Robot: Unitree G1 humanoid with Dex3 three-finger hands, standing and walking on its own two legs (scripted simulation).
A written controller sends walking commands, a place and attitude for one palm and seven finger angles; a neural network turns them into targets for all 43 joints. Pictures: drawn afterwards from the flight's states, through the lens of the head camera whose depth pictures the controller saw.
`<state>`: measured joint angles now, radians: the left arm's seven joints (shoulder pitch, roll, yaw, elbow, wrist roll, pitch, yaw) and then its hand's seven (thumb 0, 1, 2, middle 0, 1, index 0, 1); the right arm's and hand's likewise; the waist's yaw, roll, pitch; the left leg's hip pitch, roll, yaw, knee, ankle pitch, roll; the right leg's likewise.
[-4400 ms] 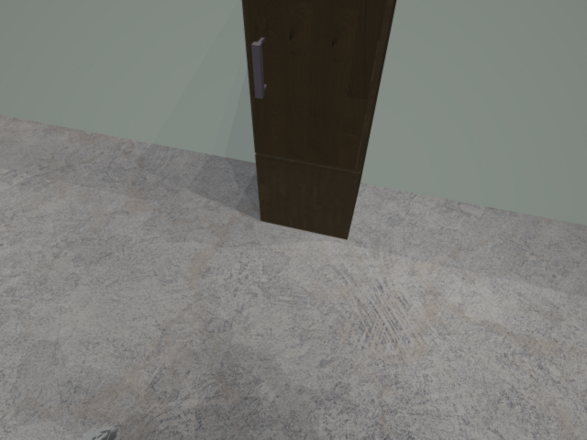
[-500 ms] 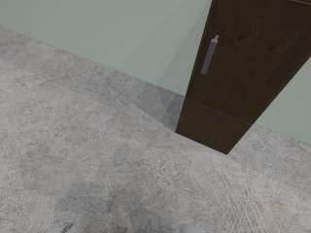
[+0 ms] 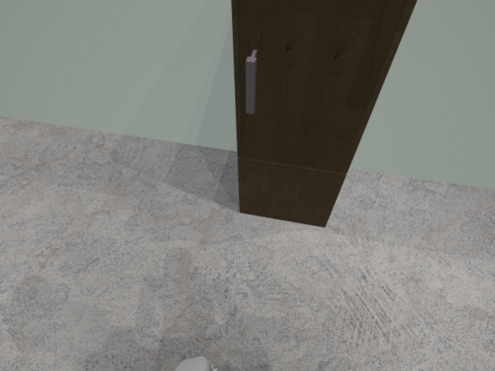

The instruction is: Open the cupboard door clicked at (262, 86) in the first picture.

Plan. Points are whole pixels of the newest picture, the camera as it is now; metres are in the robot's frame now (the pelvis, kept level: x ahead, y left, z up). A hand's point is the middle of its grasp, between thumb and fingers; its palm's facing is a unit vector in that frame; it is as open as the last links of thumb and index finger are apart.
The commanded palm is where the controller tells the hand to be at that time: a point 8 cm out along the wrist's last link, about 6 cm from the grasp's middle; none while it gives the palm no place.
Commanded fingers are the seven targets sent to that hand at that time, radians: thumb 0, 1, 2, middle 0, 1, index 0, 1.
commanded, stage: turn to face it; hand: left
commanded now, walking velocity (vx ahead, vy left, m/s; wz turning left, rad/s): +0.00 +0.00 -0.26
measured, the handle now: (252, 82) +0.82 +0.04 -0.01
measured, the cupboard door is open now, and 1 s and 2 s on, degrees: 0 0 0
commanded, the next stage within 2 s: take the last steps up to it in 0.08 s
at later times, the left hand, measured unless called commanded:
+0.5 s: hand out of the picture +0.11 +0.19 -0.16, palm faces -0.18 -0.97 -0.18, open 7.4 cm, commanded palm none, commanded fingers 0.00 0.90 0.90 -0.20 -0.30 -0.20 -0.30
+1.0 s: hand out of the picture +0.08 +0.13 -0.19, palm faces -0.06 -0.99 -0.14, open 7.4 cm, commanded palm none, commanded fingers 0.00 0.90 0.90 -0.20 -0.30 -0.20 -0.30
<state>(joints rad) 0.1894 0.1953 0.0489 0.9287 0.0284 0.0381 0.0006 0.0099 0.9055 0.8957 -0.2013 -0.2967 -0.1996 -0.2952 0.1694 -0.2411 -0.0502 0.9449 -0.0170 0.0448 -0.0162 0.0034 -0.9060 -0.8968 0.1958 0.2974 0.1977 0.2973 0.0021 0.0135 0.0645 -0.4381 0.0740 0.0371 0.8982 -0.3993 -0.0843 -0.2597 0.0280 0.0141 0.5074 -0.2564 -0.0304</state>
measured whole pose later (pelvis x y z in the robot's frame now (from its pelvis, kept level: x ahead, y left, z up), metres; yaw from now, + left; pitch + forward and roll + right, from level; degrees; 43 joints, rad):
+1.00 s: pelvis +0.15 -0.03 -0.01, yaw -8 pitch -1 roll -2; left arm 0.43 0.13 0.03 1.17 0.03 -0.04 0.01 0.01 0.92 0.90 -0.20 -0.30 -0.20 -0.29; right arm 0.17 -0.18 -0.04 1.02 -0.03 -0.04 0.02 0.00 -0.91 -0.90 0.20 0.30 0.20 0.30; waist 0.03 0.00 0.04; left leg -0.42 0.08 0.13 0.61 -0.19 0.00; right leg 0.01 -0.03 -0.12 0.44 -0.43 0.02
